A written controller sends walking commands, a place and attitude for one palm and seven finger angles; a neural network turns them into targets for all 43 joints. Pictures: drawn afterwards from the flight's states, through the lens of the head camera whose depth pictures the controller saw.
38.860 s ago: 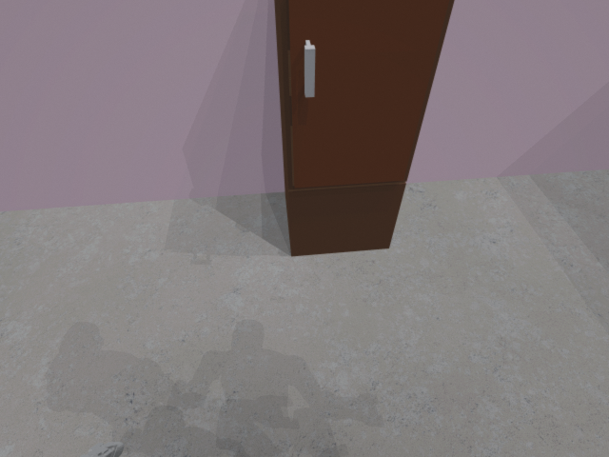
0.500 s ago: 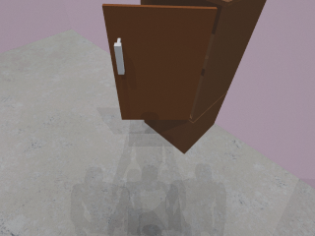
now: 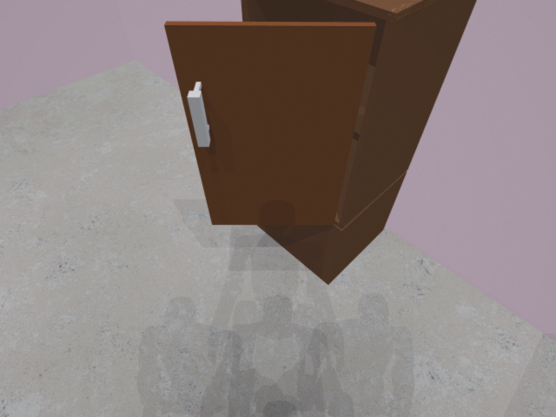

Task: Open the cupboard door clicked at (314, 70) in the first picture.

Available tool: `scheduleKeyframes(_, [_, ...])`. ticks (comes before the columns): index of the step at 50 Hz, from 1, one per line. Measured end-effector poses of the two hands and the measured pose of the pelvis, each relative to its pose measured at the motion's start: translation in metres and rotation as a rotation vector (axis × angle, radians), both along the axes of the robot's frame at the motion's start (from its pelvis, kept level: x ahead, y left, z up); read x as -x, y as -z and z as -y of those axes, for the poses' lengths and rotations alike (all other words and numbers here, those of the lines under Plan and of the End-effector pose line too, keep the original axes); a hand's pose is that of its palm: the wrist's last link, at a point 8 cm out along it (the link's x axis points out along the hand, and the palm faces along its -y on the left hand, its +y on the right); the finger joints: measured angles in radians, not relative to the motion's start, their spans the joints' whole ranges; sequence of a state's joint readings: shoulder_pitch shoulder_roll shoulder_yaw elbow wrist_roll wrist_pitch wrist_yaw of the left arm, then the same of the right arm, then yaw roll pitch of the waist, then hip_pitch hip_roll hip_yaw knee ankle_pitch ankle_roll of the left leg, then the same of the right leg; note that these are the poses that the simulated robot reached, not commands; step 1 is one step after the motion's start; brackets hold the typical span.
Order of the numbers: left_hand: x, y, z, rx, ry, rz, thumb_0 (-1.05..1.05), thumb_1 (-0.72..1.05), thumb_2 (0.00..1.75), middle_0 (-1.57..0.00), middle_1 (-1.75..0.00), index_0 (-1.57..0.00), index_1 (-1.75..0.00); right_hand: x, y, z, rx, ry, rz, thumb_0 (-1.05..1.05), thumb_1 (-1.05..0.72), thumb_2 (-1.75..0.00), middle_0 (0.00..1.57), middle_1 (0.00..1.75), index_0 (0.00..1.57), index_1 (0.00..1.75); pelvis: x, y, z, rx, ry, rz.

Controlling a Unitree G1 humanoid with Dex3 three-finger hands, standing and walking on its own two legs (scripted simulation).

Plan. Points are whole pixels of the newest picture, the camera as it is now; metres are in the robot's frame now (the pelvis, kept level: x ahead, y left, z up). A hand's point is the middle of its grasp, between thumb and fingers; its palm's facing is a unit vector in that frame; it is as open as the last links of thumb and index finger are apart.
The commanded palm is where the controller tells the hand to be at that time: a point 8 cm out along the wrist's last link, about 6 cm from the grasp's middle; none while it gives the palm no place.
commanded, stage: shuffle to correct the standing spot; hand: left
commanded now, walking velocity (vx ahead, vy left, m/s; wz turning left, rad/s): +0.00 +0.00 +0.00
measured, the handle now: (201, 114) +0.67 +0.21 +0.06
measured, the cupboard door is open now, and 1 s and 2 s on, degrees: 45 45 45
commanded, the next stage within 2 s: come to a stop and stand still in 0.56 s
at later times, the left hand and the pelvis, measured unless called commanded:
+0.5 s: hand out of the picture +0.05 +0.17 -0.19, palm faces +0.02 -0.99 -0.16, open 7.4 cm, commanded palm none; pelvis +0.06 +0.00 -0.01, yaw -1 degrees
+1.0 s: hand out of the picture +0.13 +0.15 -0.19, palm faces +0.10 -0.98 -0.16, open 7.4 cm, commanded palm none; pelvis +0.15 +0.00 -0.01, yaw +1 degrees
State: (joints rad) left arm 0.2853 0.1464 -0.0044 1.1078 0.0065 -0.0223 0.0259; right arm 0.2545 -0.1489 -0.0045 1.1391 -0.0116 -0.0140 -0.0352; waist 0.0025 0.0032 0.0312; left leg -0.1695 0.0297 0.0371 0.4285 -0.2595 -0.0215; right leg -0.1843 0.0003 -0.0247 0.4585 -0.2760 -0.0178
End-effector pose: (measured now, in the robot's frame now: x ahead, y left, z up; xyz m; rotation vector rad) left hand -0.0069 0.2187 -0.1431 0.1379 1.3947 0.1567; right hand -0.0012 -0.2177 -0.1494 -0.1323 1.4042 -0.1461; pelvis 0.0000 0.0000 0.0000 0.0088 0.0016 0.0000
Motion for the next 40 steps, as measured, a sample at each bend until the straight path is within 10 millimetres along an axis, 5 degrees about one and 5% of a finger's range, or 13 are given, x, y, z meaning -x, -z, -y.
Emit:
scheduleKeyframes(11, [0.004, 0.006, 0.011, 0.033, -0.026, -0.025, 0.01, 0.92, 0.90, -0.20, -0.30, -0.20, -0.30, -0.017, 0.001, 0.006, 0.010, -0.018, 0.012, 0.01, -0.91, -0.90, 0.20, 0.30, 0.19, 0.30, -0.012, 0.003, 0.003, 0.005, -0.001, 0.005])
scheduleKeyframes(20, [-0.005, 0.020, 0.003, 0.054, -0.045, -0.077, 0.01, 0.91, 0.90, -0.20, -0.30, -0.20, -0.30, -0.023, 0.007, -0.007, 0.013, 0.013, -0.007, 0.00, -0.91, -0.90, 0.20, 0.30, 0.19, 0.30, -0.043, 0.014, -0.005, 0.000, 0.015, -0.002])
scheduleKeyframes(29, [-0.098, 0.012, -0.002, -0.023, -0.035, 0.094, 0.01, 0.92, 0.90, -0.20, -0.30, -0.20, -0.30, -0.003, 0.015, -0.006, -0.056, 0.028, -0.190, 0.00, -0.90, -0.90, 0.20, 0.30, 0.20, 0.30, -0.079, 0.021, 0.015, -0.006, -0.046, -0.008])
scheduleKeyframes(33, [-0.111, 0.005, 0.001, -0.037, -0.093, 0.135, 0.01, 0.92, 0.90, -0.20, -0.30, -0.19, -0.30, -0.044, 0.010, 0.007, -0.042, -0.023, -0.195, 0.01, -0.90, -0.90, 0.20, 0.30, 0.20, 0.30, -0.099, 0.013, 0.016, 0.006, -0.082, -0.004])
scheduleKeyframes(40, [-0.104, 0.012, 0.021, 0.050, -0.097, -0.026, 0.01, 0.91, 0.90, -0.20, -0.30, -0.19, -0.30, -0.177, -0.003, 0.014, 0.033, -0.065, 0.073, 0.01, -0.93, -0.90, 0.20, 0.30, 0.19, 0.30, -0.137, 0.007, 0.004, 0.003, -0.050, -0.003])
